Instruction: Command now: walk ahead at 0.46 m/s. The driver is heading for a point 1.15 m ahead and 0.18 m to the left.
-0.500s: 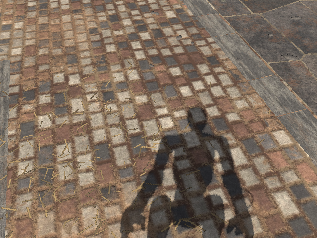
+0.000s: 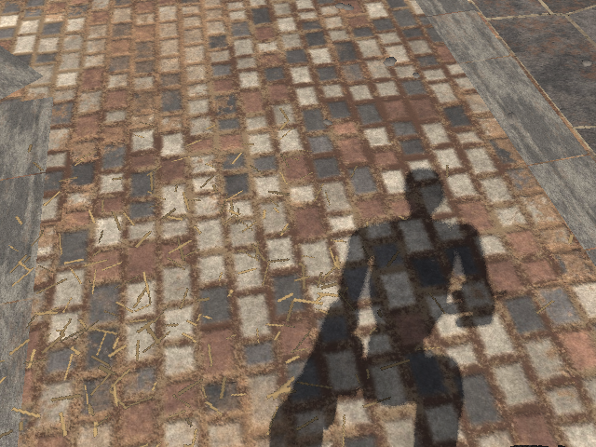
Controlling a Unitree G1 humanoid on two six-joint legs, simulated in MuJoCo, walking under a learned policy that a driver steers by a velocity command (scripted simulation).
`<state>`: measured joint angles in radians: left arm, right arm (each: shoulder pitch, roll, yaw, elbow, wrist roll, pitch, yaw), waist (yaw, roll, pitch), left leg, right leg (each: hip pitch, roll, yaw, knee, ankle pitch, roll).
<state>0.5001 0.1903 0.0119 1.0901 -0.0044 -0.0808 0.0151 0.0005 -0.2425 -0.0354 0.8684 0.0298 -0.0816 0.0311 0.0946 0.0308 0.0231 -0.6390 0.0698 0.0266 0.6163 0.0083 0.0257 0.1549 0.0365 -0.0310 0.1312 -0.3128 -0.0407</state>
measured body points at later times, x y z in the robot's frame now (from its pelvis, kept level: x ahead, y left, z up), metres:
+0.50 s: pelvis +0.29 +0.04 +0.01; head +0.31 +0.03 +0.46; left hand +0.48 +0.28 -0.10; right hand +0.26 -0.23 -0.13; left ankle +0.22 +0.12 -0.74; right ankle +0.49 -0.14 -0.68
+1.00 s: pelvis +0.58 -0.02 +0.01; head +0.59 -0.02 +0.46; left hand +0.56 +0.25 -0.13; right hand +0.75 -0.27 -0.11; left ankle +0.71 +0.18 -0.67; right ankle +0.54 -0.11 -0.74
